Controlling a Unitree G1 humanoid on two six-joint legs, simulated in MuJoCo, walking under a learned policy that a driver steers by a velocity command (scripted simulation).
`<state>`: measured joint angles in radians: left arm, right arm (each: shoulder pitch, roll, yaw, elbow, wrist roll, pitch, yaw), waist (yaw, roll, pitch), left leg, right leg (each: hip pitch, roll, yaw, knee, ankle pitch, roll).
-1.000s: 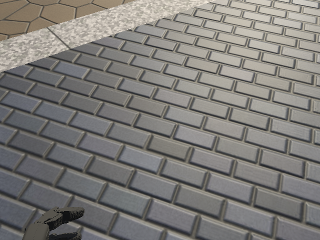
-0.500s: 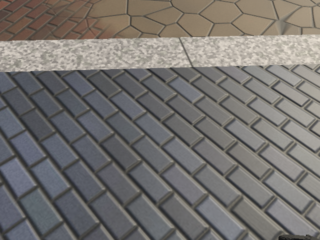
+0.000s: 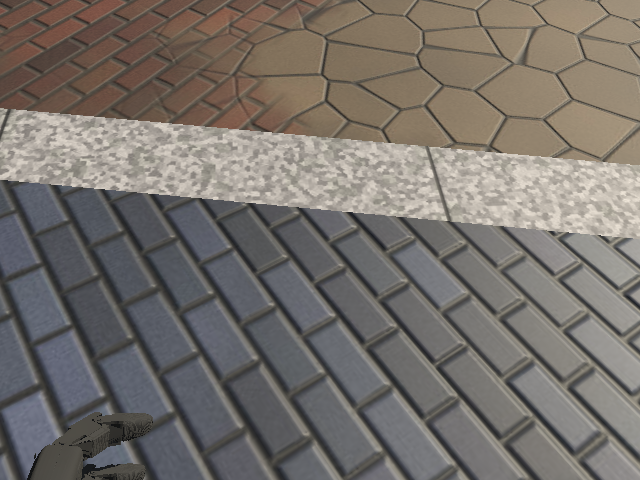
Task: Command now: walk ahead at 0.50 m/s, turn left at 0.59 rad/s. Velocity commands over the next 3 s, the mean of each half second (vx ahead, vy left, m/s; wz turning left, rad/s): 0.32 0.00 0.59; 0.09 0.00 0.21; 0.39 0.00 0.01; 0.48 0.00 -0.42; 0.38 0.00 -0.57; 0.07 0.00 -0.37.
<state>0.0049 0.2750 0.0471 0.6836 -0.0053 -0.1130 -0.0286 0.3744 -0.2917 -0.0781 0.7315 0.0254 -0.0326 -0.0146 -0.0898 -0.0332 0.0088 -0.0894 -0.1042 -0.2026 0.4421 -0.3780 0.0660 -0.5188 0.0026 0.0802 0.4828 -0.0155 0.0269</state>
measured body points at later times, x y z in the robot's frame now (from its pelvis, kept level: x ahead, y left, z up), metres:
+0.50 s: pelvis +0.22 +0.01 -0.01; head +0.26 +0.04 +0.44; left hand +0.20 +0.32 -0.13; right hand +0.50 -0.17 -0.08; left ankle +0.30 +0.14 -0.74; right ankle +0.15 -0.13 -0.73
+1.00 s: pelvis +0.29 +0.02 +0.00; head +0.30 +0.01 +0.45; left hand +0.27 +0.30 -0.12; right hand +0.53 -0.16 -0.11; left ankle +0.27 +0.13 -0.71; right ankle +0.34 -0.11 -0.73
